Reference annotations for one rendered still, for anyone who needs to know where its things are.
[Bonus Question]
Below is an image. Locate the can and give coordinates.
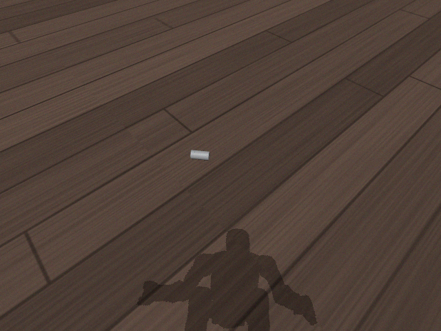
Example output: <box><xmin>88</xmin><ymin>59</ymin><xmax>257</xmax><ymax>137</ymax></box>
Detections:
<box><xmin>190</xmin><ymin>150</ymin><xmax>209</xmax><ymax>160</ymax></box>

